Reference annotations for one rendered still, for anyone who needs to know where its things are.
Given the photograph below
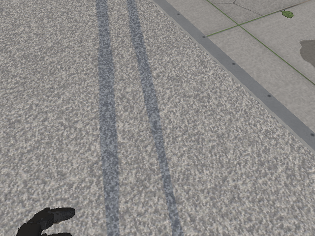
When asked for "left robot hand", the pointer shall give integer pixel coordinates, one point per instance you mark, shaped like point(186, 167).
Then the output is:
point(44, 219)

